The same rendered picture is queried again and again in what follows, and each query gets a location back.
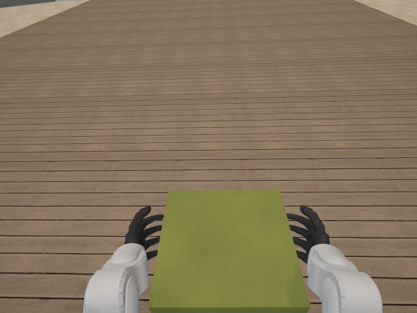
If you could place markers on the carton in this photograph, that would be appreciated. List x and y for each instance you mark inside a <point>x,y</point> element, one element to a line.
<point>227,251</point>

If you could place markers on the right robot hand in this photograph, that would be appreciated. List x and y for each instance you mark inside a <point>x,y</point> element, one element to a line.
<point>315,234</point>

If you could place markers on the right robot forearm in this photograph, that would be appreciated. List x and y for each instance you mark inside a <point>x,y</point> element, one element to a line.
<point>339,284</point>

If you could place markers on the left robot hand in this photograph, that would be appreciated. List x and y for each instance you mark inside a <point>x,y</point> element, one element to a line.
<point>137,234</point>

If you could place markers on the left robot forearm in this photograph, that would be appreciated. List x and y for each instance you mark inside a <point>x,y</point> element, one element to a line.
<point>117,286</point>

